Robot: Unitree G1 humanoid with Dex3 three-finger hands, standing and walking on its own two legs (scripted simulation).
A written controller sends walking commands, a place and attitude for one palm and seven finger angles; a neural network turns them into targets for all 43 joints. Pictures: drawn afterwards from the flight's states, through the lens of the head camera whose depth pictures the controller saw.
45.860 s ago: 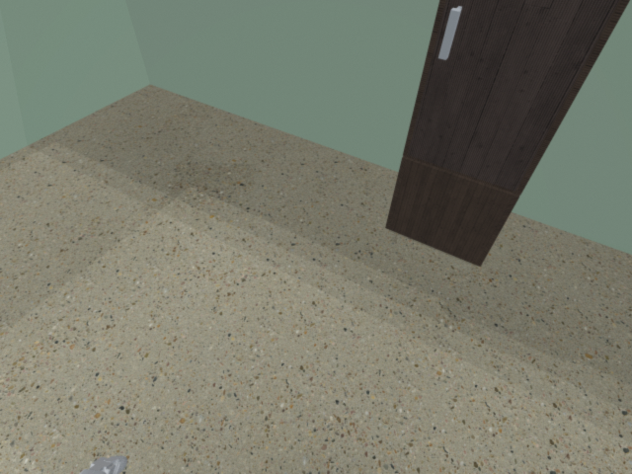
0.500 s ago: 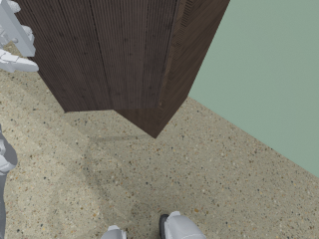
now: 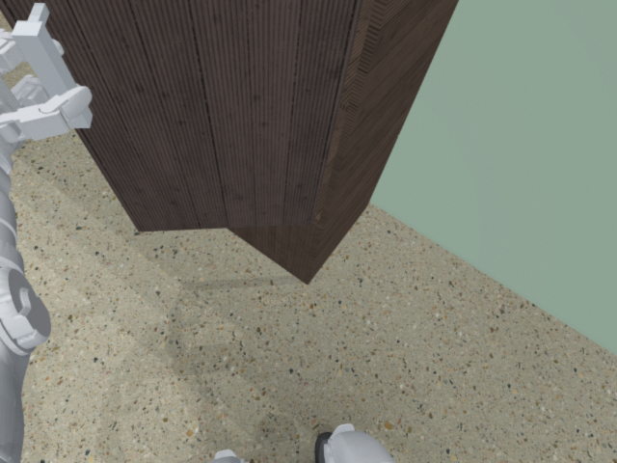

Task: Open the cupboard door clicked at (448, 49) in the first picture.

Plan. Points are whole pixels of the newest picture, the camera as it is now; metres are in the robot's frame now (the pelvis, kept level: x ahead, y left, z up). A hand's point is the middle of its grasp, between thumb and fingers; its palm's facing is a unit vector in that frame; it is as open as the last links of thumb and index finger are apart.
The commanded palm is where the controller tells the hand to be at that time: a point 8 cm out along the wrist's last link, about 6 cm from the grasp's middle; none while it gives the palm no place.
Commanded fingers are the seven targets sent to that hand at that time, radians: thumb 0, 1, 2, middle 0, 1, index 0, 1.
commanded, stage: close the thumb around the handle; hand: left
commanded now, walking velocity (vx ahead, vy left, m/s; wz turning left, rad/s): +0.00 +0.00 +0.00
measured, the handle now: (61, 69) +0.57 +0.24 +0.13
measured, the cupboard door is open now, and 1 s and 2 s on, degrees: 41 68 86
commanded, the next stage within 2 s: pull the door open along its arc in 0.22 s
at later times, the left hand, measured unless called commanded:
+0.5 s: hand (60, 112) +0.51 +0.23 +0.13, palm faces -0.02 -1.00 -0.01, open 7.0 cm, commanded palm +0.47 +0.27 +0.13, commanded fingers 0.00 0.90 0.90 -0.40 -1.35 -0.40 -1.35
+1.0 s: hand (108, 226) +0.36 +0.16 +0.13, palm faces +0.26 -0.96 +0.09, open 7.2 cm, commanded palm +0.30 +0.22 +0.13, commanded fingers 0.00 0.90 0.90 -0.40 -1.35 -0.40 -1.35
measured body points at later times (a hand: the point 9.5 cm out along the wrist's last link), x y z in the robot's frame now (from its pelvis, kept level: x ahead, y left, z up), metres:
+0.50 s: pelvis -0.01 +0.00 +0.00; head +0.11 +0.02 +0.43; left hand +0.50 +0.28 +0.13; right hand -0.03 -0.27 -0.10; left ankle -0.04 +0.10 -0.70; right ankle +0.01 -0.14 -0.70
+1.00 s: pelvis +0.00 -0.01 +0.02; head +0.02 -0.02 +0.47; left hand +0.34 +0.21 +0.13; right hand +0.15 -0.24 -0.08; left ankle -0.04 +0.10 -0.70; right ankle +0.01 -0.14 -0.70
